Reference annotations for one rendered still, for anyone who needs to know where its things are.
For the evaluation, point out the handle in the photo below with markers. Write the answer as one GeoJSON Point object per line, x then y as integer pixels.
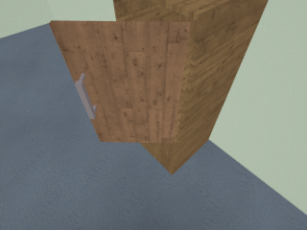
{"type": "Point", "coordinates": [90, 109]}

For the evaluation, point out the cupboard door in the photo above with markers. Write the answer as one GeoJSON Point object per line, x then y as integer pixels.
{"type": "Point", "coordinates": [133, 74]}

